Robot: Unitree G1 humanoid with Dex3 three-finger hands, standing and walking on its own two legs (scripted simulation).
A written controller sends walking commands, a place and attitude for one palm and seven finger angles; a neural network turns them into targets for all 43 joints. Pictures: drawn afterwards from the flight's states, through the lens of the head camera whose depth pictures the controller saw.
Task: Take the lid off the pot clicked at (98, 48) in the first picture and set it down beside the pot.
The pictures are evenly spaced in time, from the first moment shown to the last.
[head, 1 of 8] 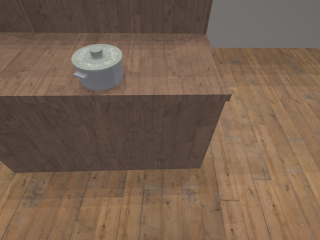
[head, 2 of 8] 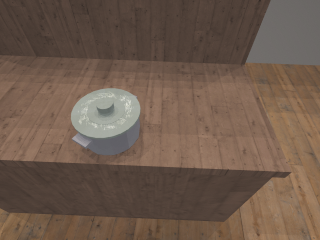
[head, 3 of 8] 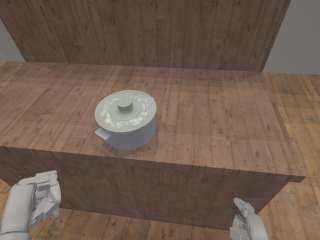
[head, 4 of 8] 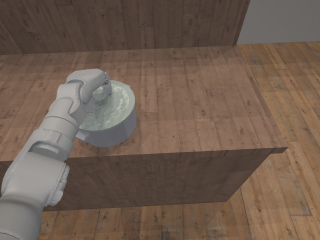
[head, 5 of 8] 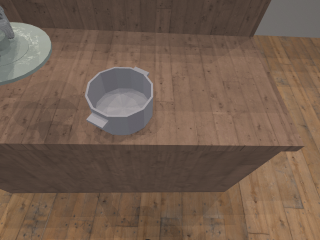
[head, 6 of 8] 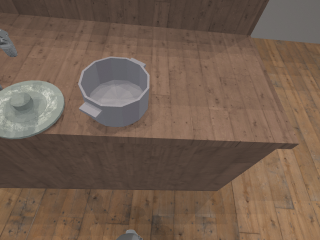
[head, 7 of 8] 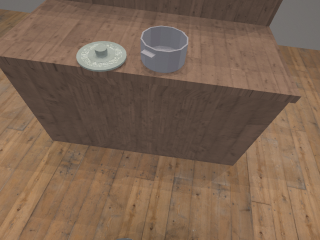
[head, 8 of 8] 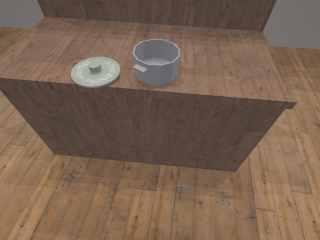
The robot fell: no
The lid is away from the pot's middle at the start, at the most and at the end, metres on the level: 0.00 0.26 0.26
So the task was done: yes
